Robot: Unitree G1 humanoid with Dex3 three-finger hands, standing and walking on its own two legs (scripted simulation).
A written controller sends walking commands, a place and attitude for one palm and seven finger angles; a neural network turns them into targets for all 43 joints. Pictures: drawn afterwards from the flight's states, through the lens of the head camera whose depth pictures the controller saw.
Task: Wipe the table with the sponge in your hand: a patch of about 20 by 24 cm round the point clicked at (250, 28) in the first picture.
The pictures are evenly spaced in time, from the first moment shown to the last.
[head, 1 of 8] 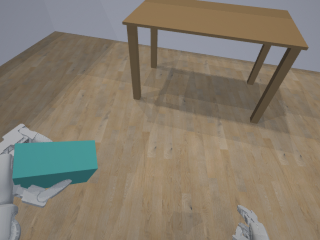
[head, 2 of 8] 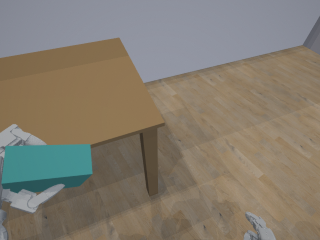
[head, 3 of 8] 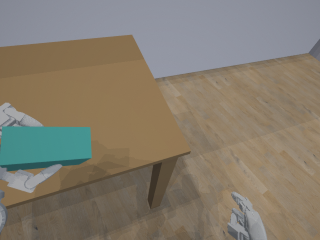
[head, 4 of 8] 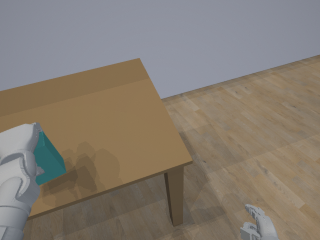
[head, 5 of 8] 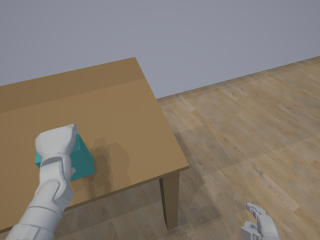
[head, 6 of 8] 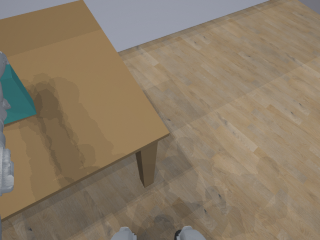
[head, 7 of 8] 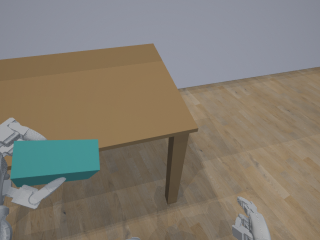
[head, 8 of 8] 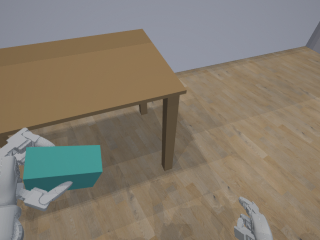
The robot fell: no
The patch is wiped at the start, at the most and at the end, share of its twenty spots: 0.00 0.95 0.95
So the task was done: yes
